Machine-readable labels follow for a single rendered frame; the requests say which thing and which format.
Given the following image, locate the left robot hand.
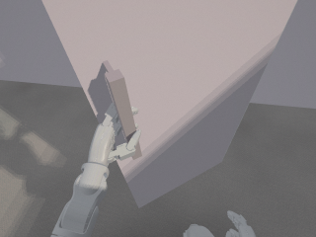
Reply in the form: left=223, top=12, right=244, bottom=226
left=88, top=103, right=141, bottom=167

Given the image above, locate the right robot hand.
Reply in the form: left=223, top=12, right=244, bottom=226
left=225, top=210, right=256, bottom=237

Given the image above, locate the fridge door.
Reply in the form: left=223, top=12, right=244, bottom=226
left=41, top=0, right=297, bottom=208

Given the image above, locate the right robot thigh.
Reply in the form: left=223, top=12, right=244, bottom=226
left=183, top=225, right=214, bottom=237

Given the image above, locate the handle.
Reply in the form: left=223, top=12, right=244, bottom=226
left=103, top=60, right=142, bottom=160

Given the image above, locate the left robot forearm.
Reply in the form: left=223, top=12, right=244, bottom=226
left=50, top=162, right=110, bottom=237

